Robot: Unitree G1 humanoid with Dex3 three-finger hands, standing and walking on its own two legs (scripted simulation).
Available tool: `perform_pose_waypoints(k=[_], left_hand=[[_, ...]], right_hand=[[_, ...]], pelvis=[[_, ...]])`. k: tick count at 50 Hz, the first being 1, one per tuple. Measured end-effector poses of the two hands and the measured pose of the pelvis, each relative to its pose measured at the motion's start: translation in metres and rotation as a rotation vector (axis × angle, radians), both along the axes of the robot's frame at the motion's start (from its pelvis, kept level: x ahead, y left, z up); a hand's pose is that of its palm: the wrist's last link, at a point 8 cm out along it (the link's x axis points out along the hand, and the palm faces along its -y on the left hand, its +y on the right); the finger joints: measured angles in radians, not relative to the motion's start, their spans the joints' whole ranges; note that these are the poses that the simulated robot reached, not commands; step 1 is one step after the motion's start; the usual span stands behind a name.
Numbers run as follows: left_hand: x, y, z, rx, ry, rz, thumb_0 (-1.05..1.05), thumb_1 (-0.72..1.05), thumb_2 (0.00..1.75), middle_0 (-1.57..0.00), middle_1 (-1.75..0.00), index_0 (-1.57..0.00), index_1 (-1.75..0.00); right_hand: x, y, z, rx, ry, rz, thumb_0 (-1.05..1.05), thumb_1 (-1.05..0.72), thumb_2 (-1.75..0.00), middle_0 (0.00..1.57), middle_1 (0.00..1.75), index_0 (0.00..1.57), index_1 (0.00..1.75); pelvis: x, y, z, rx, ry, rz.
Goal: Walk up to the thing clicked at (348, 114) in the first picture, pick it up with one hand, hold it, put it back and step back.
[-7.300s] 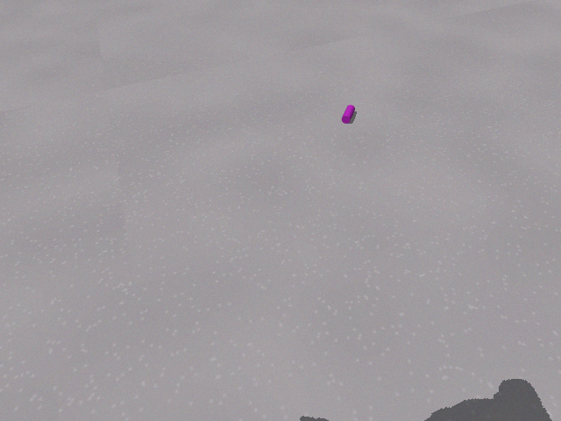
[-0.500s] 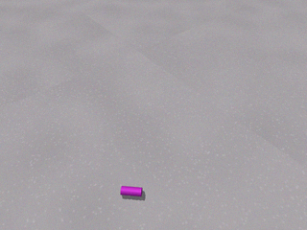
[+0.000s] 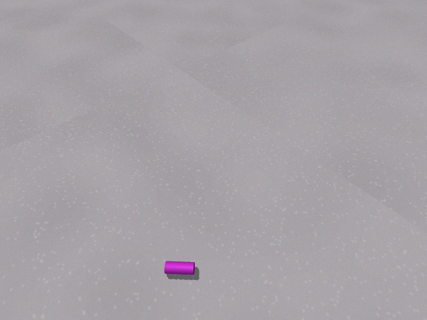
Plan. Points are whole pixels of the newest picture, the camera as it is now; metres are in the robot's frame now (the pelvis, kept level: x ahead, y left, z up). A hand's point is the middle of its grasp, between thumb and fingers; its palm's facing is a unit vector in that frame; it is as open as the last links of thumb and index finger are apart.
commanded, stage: walk up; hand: left
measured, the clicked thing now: (179, 267) +0.47 +0.19 -0.75
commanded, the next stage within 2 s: none
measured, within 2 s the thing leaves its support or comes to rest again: neither
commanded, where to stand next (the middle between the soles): +0.07 +0.01 m, yaw -4 degrees
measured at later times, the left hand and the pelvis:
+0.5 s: hand out of the picture +0.12 +0.25 -0.15, palm faces -0.03 -0.94 -0.33, open 7.4 cm; pelvis +0.01 +0.01 +0.00, yaw -1 degrees
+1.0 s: hand out of the picture +0.14 +0.24 -0.15, palm faces -0.07 -0.92 -0.39, open 7.4 cm; pelvis +0.05 -0.01 +0.00, yaw -3 degrees
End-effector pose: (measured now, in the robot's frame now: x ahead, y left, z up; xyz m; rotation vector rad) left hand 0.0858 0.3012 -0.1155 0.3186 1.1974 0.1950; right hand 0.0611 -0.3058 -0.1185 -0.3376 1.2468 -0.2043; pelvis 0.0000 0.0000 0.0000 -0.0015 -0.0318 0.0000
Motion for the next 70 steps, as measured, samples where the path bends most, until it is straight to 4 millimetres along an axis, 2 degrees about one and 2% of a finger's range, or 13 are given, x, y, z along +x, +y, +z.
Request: perform_pose_waypoints(k=[7, 19, 30, 36, 41, 45, 48, 54, 56, 59, 64, 67, 70], left_hand=[[-0.001, -0.001, -0.001, -0.003, 0.017, 0.011, 0.01, 0.90, 0.90, -0.20, -0.30, -0.21, -0.30], [0.018, -0.004, 0.000, -0.018, -0.014, -0.009, 0.01, 0.90, 0.90, -0.20, -0.30, -0.21, -0.30], [0.028, -0.003, 0.001, -0.016, -0.033, -0.036, 0.01, 0.90, 0.90, -0.20, -0.30, -0.21, -0.30], [0.037, -0.001, 0.001, 0.018, -0.006, -0.062, 0.01, 0.90, 0.90, -0.20, -0.30, -0.21, -0.30], [0.048, -0.013, 0.008, 0.044, -0.025, -0.056, 0.01, 0.90, 0.90, -0.20, -0.30, -0.20, -0.30], [0.045, -0.018, 0.015, 0.053, -0.007, -0.043, 0.01, 0.90, 0.90, -0.20, -0.30, -0.21, -0.30], [0.044, -0.019, 0.012, 0.057, 0.028, -0.046, 0.01, 0.90, 0.90, -0.21, -0.30, -0.21, -0.30], [0.064, -0.010, -0.013, 0.024, 0.019, -0.032, 0.01, 0.90, 0.90, -0.21, -0.30, -0.21, -0.30], [0.073, -0.006, -0.022, 0.011, -0.006, -0.018, 0.01, 0.90, 0.90, -0.21, -0.30, -0.21, -0.30], [0.080, -0.005, -0.025, 0.008, -0.031, -0.011, 0.01, 0.90, 0.90, -0.21, -0.30, -0.21, -0.30], [0.067, -0.008, -0.022, 0.016, -0.041, -0.034, 0.00, 0.90, 0.90, -0.20, -0.30, -0.21, -0.30], [0.047, -0.012, -0.021, 0.037, -0.030, -0.054, 0.00, 0.90, 0.90, -0.20, -0.30, -0.20, -0.30], [0.017, -0.017, -0.020, 0.070, -0.017, -0.058, 0.00, 0.90, 0.90, -0.20, -0.30, -0.21, -0.30]], right_hand=[[0.007, 0.002, 0.000, 0.003, -0.002, -0.005, 0.01, -0.90, -0.90, 0.20, 0.30, 0.20, 0.30], [0.021, 0.006, 0.005, 0.000, -0.041, -0.010, 0.01, -0.90, -0.90, 0.20, 0.30, 0.20, 0.30], [0.018, 0.008, 0.006, 0.006, -0.058, -0.025, 0.01, -0.90, -0.90, 0.20, 0.30, 0.20, 0.30], [0.002, -0.008, -0.002, 0.010, -0.042, -0.062, 0.01, -0.90, -0.90, 0.20, 0.30, 0.20, 0.30], [-0.008, -0.025, -0.011, 0.007, 0.071, -0.092, 0.01, -0.90, -0.90, 0.20, 0.30, 0.20, 0.30], [0.007, -0.027, -0.008, 0.008, 0.080, -0.078, 0.01, -0.91, -0.90, 0.20, 0.30, 0.20, 0.30], [0.024, -0.025, -0.009, 0.012, 0.052, -0.072, 0.01, -0.91, -0.90, 0.20, 0.30, 0.20, 0.30], [0.049, -0.014, -0.015, -0.028, 0.003, -0.040, 0.01, -0.91, -0.90, 0.20, 0.30, 0.20, 0.30], [0.053, -0.010, -0.016, -0.041, -0.006, -0.033, 0.01, -0.91, -0.90, 0.20, 0.30, 0.20, 0.30], [0.055, -0.005, -0.010, -0.045, -0.029, -0.018, 0.01, -0.90, -0.90, 0.20, 0.30, 0.20, 0.30], [0.059, -0.012, -0.005, -0.062, -0.096, 0.005, 0.01, -0.90, -0.90, 0.20, 0.30, 0.20, 0.30], [0.058, -0.020, -0.008, -0.050, -0.146, 0.013, 0.01, -0.90, -0.90, 0.20, 0.30, 0.20, 0.30], [0.049, -0.030, -0.019, -0.025, -0.170, 0.010, 0.01, -0.90, -0.90, 0.20, 0.30, 0.20, 0.30]], pelvis=[[0.004, 0.001, 0.001, 0.001, 0.000, -0.004], [0.009, 0.005, 0.002, 0.001, -0.001, -0.016], [0.011, 0.007, 0.002, 0.003, -0.005, -0.028], [0.027, -0.003, -0.005, 0.022, -0.013, -0.049], [0.041, -0.016, -0.005, 0.006, -0.016, -0.036], [0.048, -0.017, 0.002, 0.025, -0.017, -0.044], [0.051, -0.015, 0.002, 0.023, -0.015, -0.048], [0.049, -0.003, -0.015, 0.006, -0.014, -0.028], [0.045, 0.000, -0.021, 0.018, -0.018, -0.027], [0.035, -0.001, -0.021, 0.011, -0.016, -0.021], [0.014, -0.007, -0.021, 0.002, 0.004, -0.042], [0.001, -0.013, -0.025, 0.006, 0.003, -0.062], [-0.013, -0.021, -0.033, -0.020, -0.016, -0.064]])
